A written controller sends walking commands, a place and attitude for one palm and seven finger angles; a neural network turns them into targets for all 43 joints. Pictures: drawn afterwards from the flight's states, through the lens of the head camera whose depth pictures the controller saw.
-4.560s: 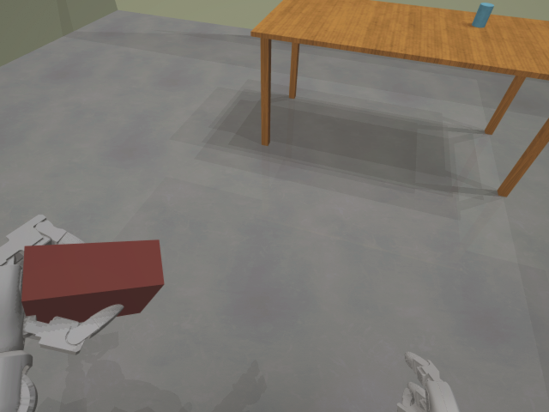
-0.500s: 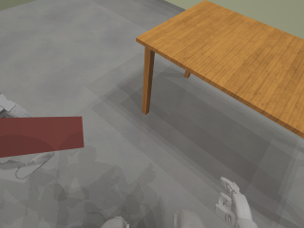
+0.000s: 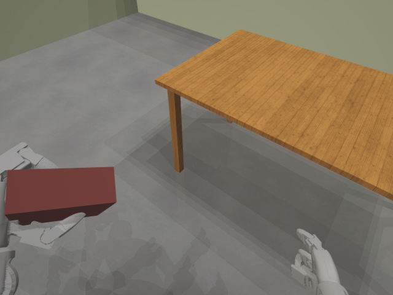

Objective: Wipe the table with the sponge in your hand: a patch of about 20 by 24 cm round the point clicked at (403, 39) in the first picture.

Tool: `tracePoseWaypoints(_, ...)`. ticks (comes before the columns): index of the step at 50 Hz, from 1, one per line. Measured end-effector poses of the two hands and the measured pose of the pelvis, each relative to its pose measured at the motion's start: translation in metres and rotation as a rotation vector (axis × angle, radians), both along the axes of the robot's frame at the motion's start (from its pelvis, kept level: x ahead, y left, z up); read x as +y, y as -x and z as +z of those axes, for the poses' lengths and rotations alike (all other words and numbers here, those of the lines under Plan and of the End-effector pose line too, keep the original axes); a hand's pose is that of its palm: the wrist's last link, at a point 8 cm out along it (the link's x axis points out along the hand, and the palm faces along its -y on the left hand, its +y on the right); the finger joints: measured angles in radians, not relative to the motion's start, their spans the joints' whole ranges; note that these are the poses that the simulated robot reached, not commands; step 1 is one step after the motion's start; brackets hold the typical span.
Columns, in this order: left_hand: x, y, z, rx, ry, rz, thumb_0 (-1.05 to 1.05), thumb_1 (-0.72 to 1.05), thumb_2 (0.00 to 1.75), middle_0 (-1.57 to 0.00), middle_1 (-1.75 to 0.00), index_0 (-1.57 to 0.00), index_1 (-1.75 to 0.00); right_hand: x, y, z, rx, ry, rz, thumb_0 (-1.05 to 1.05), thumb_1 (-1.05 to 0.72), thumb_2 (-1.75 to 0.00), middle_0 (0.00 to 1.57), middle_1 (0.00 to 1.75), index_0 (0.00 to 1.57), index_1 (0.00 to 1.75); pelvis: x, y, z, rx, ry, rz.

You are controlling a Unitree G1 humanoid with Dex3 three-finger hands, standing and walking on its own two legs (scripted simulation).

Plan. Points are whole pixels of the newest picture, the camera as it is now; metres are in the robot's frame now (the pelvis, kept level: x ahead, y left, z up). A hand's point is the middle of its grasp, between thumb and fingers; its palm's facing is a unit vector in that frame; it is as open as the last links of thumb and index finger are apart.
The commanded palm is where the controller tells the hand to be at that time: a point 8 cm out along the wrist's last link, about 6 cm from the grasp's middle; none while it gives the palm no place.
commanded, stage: turn to face it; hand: left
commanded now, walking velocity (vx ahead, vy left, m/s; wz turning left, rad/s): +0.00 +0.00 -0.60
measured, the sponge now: (77, 196) +0.22 +0.20 +0.17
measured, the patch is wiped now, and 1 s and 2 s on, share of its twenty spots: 0.00 0.00 0.00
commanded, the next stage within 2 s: take the last steps up to it in 1.66 s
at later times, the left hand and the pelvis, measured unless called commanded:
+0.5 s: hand (138, 206) +0.21 +0.10 +0.17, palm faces +0.07 -0.84 -0.53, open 9.4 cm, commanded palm +0.16 +0.17 +0.18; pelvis -0.08 -0.04 -0.01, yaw -18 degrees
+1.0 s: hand (170, 264) +0.14 +0.05 +0.17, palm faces -0.06 -0.89 -0.46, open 9.4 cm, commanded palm +0.12 +0.09 +0.18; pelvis -0.17 -0.05 -0.01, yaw -34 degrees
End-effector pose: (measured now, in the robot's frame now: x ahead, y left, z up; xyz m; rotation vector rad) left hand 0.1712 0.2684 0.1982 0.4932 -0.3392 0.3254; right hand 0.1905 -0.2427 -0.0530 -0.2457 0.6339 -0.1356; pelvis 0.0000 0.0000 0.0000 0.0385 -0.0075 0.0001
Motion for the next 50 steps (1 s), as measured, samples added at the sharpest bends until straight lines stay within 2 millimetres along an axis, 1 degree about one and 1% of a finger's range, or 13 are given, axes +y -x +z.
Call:
tracePoseWaypoints(5,0.008,0.002,0.002,-0.039,-0.036,-0.04,-0.01,-0.44,1.01,-0.82,-1.35,-0.83,-1.35,-0.019,0.037,-0.001,0.046,0.052,-0.085,0.01,-0.91,-0.9,0.2,0.3,0.19,0.3,0.007,0.011,-0.006,0.002,0.01,-0.053)
tracePoseWaypoints(8,0.011,-0.001,-0.003,-0.027,-0.024,-0.035,-0.01,-0.44,1.01,-0.82,-1.35,-0.83,-1.35,-0.017,0.062,-0.007,0.076,0.031,-0.126,0.01,-0.91,-0.9,0.2,0.29,0.19,0.3,0.008,0.017,-0.005,-0.012,0.011,-0.098)
tracePoseWaypoints(11,0.003,-0.005,-0.008,0.008,0.0,-0.045,-0.01,-0.44,1.01,-0.82,-1.35,-0.83,-1.35,-0.008,0.086,-0.017,0.103,-0.029,-0.145,0.01,-0.91,-0.9,0.2,0.29,0.19,0.3,0.006,0.023,-0.001,-0.023,0.037,-0.133)
tracePoseWaypoints(17,-0.048,-0.016,-0.013,0.063,-0.031,-0.152,-0.01,-0.44,1.01,-0.82,-1.35,-0.83,-1.35,0.001,0.129,-0.043,0.133,-0.161,-0.163,0.01,-0.9,-0.9,0.2,0.3,0.2,0.3,-0.015,0.041,-0.006,-0.025,0.048,-0.223)
tracePoseWaypoints(21,-0.092,-0.02,-0.01,0.057,-0.105,-0.243,-0.01,-0.44,1.01,-0.82,-1.35,-0.83,-1.35,-0.015,0.157,-0.065,0.152,-0.217,-0.2,0.01,-0.9,-0.9,0.2,0.3,0.2,0.3,-0.033,0.06,-0.016,-0.031,0.057,-0.258)
tracePoseWaypoints(23,-0.108,-0.018,-0.007,0.063,-0.114,-0.286,-0.01,-0.44,1.01,-0.82,-1.35,-0.83,-1.35,-0.029,0.172,-0.069,0.18,-0.217,-0.242,0.01,-0.9,-0.9,0.2,0.3,0.2,0.3,-0.038,0.069,-0.015,-0.024,0.035,-0.29)
tracePoseWaypoints(28,-0.131,-0.005,0.003,0.089,-0.147,-0.355,-0.01,-0.44,1.01,-0.82,-1.35,-0.83,-1.35,-0.064,0.211,-0.06,0.202,-0.178,-0.363,0.01,-0.9,-0.9,0.2,0.3,0.2,0.3,-0.044,0.087,-0.007,-0.017,0.002,-0.359)
tracePoseWaypoints(32,-0.135,0.006,0.006,0.084,-0.134,-0.375,-0.01,-0.44,1.01,-0.82,-1.35,-0.83,-1.35,-0.086,0.238,-0.047,0.196,-0.128,-0.429,0.01,-0.9,-0.9,0.2,0.3,0.2,0.3,-0.046,0.1,-0.003,-0.005,-0.015,-0.398)
tracePoseWaypoints(36,-0.134,0.017,0.001,0.068,-0.078,-0.38,-0.01,-0.44,1.01,-0.82,-1.35,-0.83,-1.35,-0.099,0.261,-0.034,0.184,-0.076,-0.459,0.01,-0.91,-0.9,0.2,0.3,0.19,0.3,-0.044,0.113,-0.002,0.007,-0.028,-0.435)
tracePoseWaypoints(40,-0.135,0.029,-0.007,0.039,-0.015,-0.415,-0.01,-0.44,1.01,-0.82,-1.35,-0.83,-1.35,-0.1,0.28,-0.023,0.16,-0.034,-0.47,0.01,-0.91,-0.9,0.2,0.29,0.19,0.3,-0.038,0.129,-0.006,0.017,-0.025,-0.465)
tracePoseWaypoints(44,-0.142,0.038,-0.006,0.004,-0.027,-0.46,-0.01,-0.44,1.01,-0.82,-1.35,-0.83,-1.35,-0.09,0.298,-0.019,0.106,-0.041,-0.493,0.01,-0.91,-0.9,0.2,0.29,0.19,0.3,-0.036,0.149,-0.007,-0.011,-0.009,-0.502)
tracePoseWaypoints(47,-0.151,0.045,-0.005,0.012,-0.042,-0.47,-0.01,-0.44,1.01,-0.82,-1.35,-0.83,-1.35,-0.079,0.312,-0.024,0.07,-0.108,-0.513,0.01,-0.9,-0.9,0.2,0.29,0.19,0.3,-0.04,0.159,-0.006,-0.012,0.013,-0.543)
tracePoseWaypoints(50,-0.169,0.051,-0.007,0.037,-0.056,-0.482,-0.01,-0.44,1.01,-0.82,-1.35,-0.83,-1.35,-0.071,0.329,-0.037,0.058,-0.17,-0.522,0.01,-0.9,-0.9,0.2,0.3,0.2,0.3,-0.048,0.171,-0.008,-0.005,0.03,-0.599)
